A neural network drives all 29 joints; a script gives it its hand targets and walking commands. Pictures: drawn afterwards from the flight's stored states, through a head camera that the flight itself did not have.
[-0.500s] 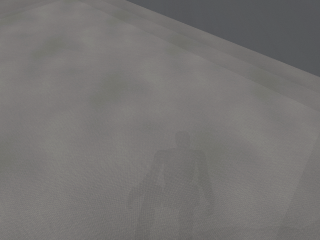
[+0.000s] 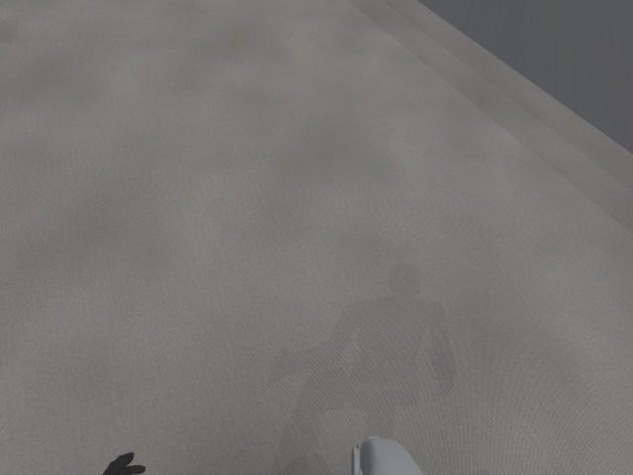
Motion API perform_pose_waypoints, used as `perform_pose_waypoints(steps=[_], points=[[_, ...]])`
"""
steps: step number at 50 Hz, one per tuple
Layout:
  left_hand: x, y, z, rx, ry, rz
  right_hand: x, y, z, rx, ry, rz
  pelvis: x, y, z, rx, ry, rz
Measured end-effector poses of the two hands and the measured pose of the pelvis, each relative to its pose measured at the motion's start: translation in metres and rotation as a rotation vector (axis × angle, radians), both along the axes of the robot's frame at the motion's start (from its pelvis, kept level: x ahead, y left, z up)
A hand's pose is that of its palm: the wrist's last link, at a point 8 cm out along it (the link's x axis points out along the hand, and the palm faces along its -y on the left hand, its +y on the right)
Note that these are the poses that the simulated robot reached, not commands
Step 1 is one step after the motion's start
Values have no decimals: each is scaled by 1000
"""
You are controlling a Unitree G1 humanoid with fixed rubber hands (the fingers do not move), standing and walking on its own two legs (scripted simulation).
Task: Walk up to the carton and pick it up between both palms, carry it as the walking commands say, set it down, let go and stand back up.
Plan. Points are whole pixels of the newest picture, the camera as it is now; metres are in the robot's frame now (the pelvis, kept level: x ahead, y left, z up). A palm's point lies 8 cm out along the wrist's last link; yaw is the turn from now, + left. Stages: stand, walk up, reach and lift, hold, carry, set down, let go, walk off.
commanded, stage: walk up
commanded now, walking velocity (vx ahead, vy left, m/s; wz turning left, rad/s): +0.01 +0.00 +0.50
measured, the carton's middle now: out of the picture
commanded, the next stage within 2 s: none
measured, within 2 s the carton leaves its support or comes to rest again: neither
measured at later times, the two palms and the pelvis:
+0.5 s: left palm out of the picture -0.01 +0.26 -0.10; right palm (477, 403) +0.22 -0.25 -0.12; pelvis +0.04 -0.02 +0.00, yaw +15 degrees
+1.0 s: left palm out of the picture +0.14 +0.41 -0.13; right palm (325, 317) +0.36 -0.03 -0.12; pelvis +0.20 +0.17 +0.00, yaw +29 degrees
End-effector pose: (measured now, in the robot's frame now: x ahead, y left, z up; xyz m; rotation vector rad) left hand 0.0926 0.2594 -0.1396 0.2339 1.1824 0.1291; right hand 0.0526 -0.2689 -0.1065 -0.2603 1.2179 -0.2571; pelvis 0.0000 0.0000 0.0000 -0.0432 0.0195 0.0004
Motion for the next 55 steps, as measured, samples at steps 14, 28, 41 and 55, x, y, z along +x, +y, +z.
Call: perform_pose_waypoints(steps=[14, 28, 41, 55], points=[[44, -12, 30, 43, -181, 58, 14, -17, -15, 40, 13, 85, 8, -21, -3, 16, 34, 128], [-138, 0, 45, 143, 102, 446, 214, 47, -9, 204, -220, 440, 58, -12, 2, 75, -4, 294], [-180, 25, 8, -34, 398, 710, 364, 256, -31, 208, -246, 726, 138, 111, -30, 74, 41, 440], [149, 203, 22, -31, -177, 468, 300, 230, -8, 51, 107, 457, 250, 192, 5, 46, -3, 522]])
